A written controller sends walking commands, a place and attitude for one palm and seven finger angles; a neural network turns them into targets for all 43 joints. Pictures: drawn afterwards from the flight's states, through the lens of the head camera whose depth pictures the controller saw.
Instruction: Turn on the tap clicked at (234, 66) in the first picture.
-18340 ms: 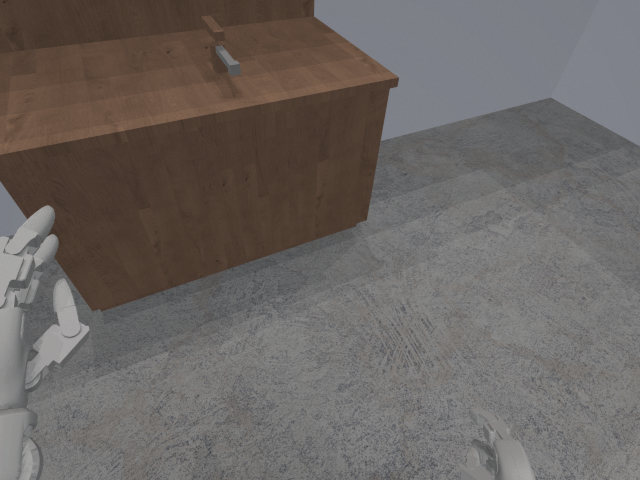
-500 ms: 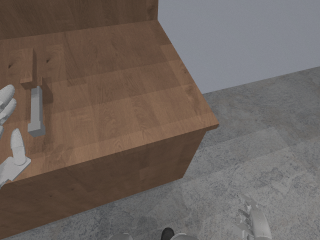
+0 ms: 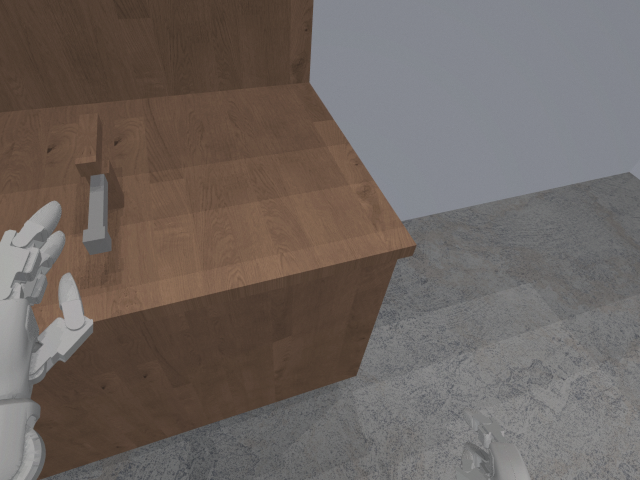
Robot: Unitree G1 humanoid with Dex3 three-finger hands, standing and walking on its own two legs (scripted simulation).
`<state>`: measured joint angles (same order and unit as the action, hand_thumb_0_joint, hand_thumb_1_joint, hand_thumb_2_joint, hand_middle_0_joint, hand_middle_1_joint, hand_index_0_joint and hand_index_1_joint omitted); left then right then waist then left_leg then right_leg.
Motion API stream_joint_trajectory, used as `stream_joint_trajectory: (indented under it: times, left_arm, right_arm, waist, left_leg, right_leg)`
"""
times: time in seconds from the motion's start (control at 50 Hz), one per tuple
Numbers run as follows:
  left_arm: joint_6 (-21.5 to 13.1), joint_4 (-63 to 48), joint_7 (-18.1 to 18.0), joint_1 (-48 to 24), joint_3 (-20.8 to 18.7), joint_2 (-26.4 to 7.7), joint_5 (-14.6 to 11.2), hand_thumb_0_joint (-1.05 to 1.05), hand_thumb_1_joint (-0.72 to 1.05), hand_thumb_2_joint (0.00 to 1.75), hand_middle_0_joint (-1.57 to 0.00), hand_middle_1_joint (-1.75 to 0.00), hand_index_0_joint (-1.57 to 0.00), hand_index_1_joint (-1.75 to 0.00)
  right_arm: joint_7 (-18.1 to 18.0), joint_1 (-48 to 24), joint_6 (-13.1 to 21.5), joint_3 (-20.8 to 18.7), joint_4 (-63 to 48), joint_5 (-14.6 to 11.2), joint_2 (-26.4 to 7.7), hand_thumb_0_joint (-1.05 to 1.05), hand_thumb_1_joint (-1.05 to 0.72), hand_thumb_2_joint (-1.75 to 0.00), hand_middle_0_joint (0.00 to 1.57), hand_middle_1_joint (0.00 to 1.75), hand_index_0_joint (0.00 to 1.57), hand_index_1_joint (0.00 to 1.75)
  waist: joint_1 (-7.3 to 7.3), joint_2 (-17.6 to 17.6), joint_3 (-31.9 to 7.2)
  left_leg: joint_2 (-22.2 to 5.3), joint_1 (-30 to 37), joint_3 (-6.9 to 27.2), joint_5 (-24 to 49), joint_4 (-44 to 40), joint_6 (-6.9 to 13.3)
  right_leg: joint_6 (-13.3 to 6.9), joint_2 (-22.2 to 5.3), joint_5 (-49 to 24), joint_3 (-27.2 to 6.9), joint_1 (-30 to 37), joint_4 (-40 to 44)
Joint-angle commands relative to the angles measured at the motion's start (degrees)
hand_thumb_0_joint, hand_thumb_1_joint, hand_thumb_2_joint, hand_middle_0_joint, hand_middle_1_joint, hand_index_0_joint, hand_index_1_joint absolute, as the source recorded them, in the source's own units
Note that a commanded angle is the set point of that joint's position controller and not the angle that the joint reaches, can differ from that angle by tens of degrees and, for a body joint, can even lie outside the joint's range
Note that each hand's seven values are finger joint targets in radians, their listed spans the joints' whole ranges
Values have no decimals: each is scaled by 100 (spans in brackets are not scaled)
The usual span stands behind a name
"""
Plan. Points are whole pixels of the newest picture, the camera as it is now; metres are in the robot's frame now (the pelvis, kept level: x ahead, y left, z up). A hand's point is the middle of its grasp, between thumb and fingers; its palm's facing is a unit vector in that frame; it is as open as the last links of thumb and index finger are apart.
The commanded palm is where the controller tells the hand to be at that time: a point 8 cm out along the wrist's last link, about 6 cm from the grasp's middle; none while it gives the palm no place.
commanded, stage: come to a stop and stand still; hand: left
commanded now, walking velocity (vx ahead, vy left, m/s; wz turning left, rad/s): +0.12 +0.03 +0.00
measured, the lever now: (97, 240) +0.41 +0.34 +0.04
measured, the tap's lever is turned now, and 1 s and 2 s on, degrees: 0 0 0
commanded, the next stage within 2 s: look again from close up in 1.62 s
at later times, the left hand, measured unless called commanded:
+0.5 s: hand (87, 273) +0.25 +0.24 +0.18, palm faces +0.37 -0.82 -0.43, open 7.5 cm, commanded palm +0.18 +0.27 +0.18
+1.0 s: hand (55, 245) +0.28 +0.28 +0.18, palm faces +0.35 -0.83 -0.43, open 7.5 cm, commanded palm +0.21 +0.31 +0.18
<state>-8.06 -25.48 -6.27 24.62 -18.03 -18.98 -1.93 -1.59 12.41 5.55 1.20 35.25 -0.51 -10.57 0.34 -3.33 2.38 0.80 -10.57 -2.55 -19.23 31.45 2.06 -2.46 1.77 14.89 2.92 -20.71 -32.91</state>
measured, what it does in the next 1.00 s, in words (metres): steps on the spot: right foot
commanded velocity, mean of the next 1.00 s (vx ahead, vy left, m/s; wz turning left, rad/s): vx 0.01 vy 0.01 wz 0.00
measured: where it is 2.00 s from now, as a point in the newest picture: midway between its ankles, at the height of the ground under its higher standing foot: outside the picture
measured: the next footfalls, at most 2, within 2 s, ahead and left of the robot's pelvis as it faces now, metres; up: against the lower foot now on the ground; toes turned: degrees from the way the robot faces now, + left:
right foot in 0.16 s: +0.05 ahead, -0.10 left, +0.00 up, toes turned -2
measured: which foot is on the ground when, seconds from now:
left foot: down 0.00-1.00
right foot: up 0.00-0.14, down 0.16-1.00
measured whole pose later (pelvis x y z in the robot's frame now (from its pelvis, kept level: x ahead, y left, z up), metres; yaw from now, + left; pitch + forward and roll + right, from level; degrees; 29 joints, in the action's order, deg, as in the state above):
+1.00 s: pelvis +0.04 +0.04 +0.01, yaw -2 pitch +1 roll -1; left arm -10.5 -33.1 -7.0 23.3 -24.0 -23.4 -2.1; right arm 0.0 8.1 6.6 1.7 32.2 1.5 -12.4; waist -1.5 -2.2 6.9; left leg -0.2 -15.1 -3.9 -15.4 29.4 2.6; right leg 1.0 0.1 15.5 -0.6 -11.0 -25.7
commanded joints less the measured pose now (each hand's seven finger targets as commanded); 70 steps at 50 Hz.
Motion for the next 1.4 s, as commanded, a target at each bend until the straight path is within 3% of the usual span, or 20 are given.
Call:
stream_joint_trajectory:
  times: [0.0,0.06,0.12,0.16,0.18,0.24,0.3,0.34,0.38,0.42,0.44,0.46,0.5,0.56,0.66,0.74,0.82,0.94,1.1,1.38]
  left_arm:
    - [-574,-2085,-213,-454,-1098,-1380,57,0,90,90,-20,-30,-20,-30]
    - [-643,-2009,-218,-411,-992,-1279,41,0,90,90,-20,-30,-20,-30]
    - [-633,-1282,-175,-303,-1005,-1169,41,0,90,90,-20,-30,-20,-30]
    - [-633,-866,-166,-103,-986,-1151,-8,0,90,90,-20,-30,-20,-30]
    - [-569,-666,-140,-35,-868,-1006,-118,0,90,90,-20,-30,-20,-30]
    - [-607,-817,-162,300,-1071,-1123,-159,0,90,90,-20,-30,-20,-30]
    - [-723,-1470,-219,-112,-884,-1125,-101,0,90,90,-20,-30,-20,-30]
    - [-760,-1984,-276,-453,-910,-1308,-113,0,90,90,-20,-30,-20,-30]
    - [-738,-2234,-271,-497,-921,-1328,-99,0,90,90,-20,-30,-20,-30]
    - [-647,-2004,-268,-310,-1057,-1386,-64,0,90,90,-20,-30,-20,-30]
    - [-1532,-2971,-318,-5981,-2820,-5944,20,0,90,90,-20,-30,-20,-30]
    - [-1094,-463,-209,-3204,-1973,-2200,-14,0,90,90,-20,-30,-20,-30]
    - [-940,60,-185,-2129,-1553,-2046,-87,0,90,90,-20,-30,-20,-30]
    - [-805,268,59,-481,-658,-840,-206,0,90,90,-20,-30,-20,-30]
    - [-592,-821,14,107,-747,-1011,-119,0,90,90,-20,-30,-20,-30]
    - [-717,-1679,-91,-714,-1607,-1937,-62,0,90,90,-20,-30,-20,-30]
    - [-706,-2054,-154,-650,-1380,-1608,-60,0,90,90,-20,-30,-20,-30]
    - [-643,-1998,-165,30,-1089,-1183,7,0,90,90,-20,-30,-20,-30]
    - [-513,-996,-71,-83,-999,-1004,-42,0,90,90,-20,-30,-20,-30]
    - [-601,-1497,-205,-587,-809,-1046,29,0,90,90,-20,-30,-20,-30]
  right_arm:
    - [12,-547,375,-395,-1024,7,-648,0,-90,-90,20,30,20,30]
    - [83,-435,469,-426,-962,-14,-794,0,-90,-90,20,30,20,30]
    - [105,-216,379,-478,-869,-76,-887,0,-90,-90,20,30,20,30]
    - [125,-143,312,-490,-893,-141,-842,0,-90,-90,20,30,20,30]
    - [123,-150,302,-623,-953,-202,-898,0,-90,-90,20,30,20,30]
    - [133,-327,180,-466,-904,-171,-778,0,-90,-90,20,30,20,30]
    - [63,-533,188,-292,-877,-40,-578,0,-90,-90,20,30,20,30]
    - [-40,-715,308,-388,-962,-39,-720,0,-90,-90,20,30,20,30]
    - [-34,-644,329,-479,-1052,-86,-870,0,-90,-90,20,30,20,30]
    - [-20,-663,313,-397,-1047,-104,-750,0,-90,-90,20,30,20,30]
    - [-506,75,482,367,-1227,-349,-875,0,-90,-90,20,30,20,30]
    - [-279,-470,644,-121,-1021,-170,-220,0,-90,-90,20,30,20,30]
    - [-10,-436,600,-265,-860,86,-923,0,-90,-90,20,30,20,30]
    - [258,-176,532,-316,-915,-19,-898,0,-90,-90,20,30,20,30]
    - [285,-647,426,-341,-1148,15,-913,0,-90,-90,20,30,20,30]
    - [77,-942,310,-238,-1258,136,-936,0,-90,-90,20,30,20,30]
    - [22,-841,350,-213,-1277,144,-853,0,-90,-90,20,30,20,30]
    - [146,-655,454,-290,-1145,174,-940,0,-90,-90,20,30,20,30]
    - [75,-742,168,-295,-1146,131,-922,0,-90,-90,20,30,20,30]
    - [11,-908,310,-223,-1197,139,-852,0,-90,-90,20,30,20,30]
  waist:
    - [-8,2124,-136]
    - [-57,1528,-291]
    - [1,880,-604]
    - [65,-18,-904]
    - [34,-987,-856]
    - [-63,-68,-359]
    - [31,154,-758]
    - [-54,561,-879]
    - [-147,862,-968]
    - [-104,1221,-585]
    - [187,1565,-514]
    - [-136,792,-638]
    - [-149,558,-482]
    - [-194,412,-1026]
    - [-212,-38,-988]
    - [-185,336,-911]
    - [-197,1497,-1324]
    - [-155,1313,-1630]
    - [-99,287,-838]
    - [-183,1011,-716]
  left_leg:
    - [-1427,-1047,1663,-454,-2048,724]
    - [-1195,-365,1132,1108,-1106,519]
    - [-864,-549,839,1677,48,307]
    - [-316,-1412,303,1384,1483,60]
    - [11,-1947,247,50,2036,-119]
    - [-436,-1689,704,-643,1183,-87]
    - [-48,-105,9,1004,-592,-76]
    - [-627,647,579,1949,-794,134]
    - [-1036,522,1046,1961,-720,317]
    - [-868,-221,963,1100,-819,240]
    - [-578,-479,711,724,-645,207]
    - [-603,-245,519,697,-202,-24]
    - [-258,-244,341,766,163,-199]
    - [-237,-155,115,1364,101,-163]
    - [-537,446,145,2562,-376,-42]
    - [-498,335,215,2314,-689,-93]
    - [-542,648,159,3256,-520,-44]
    - [-653,1162,272,4114,-341,-58]
    - [-556,209,246,2037,-764,-165]
    - [-561,-51,441,358,-1389,-165]
  right_leg:
    - [208,-9,768,-236,422,-1633]
    - [120,-109,681,-38,557,-66]
    - [-15,-225,-768,-13,1736,1374]
    - [-541,-1183,-2428,-1114,2566,1261]
    - [-958,-1846,-2478,-2263,2501,1341]
    - [-1027,-1998,-2326,-2059,1557,1276]
    - [-289,-1041,-1635,-678,1275,902]
    - [7,-731,-1354,-518,936,430]
    - [144,-459,-474,-467,850,428]
    - [123,-468,-521,-523,1200,890]
    - [464,-370,43,-440,946,794]
    - [109,-506,319,-671,222,1003]
    - [-228,-850,-930,-1478,535,1349]
    - [-134,-887,-2189,-1147,1256,1011]
    - [213,-445,-2389,-528,1094,862]
    - [181,-353,-1869,-529,1081,908]
    - [154,-335,-2191,-386,1363,738]
    - [172,-224,-1941,-173,1071,608]
    - [199,-329,-1766,-415,1090,1132]
    - [172,-280,-807,-349,1248,1291]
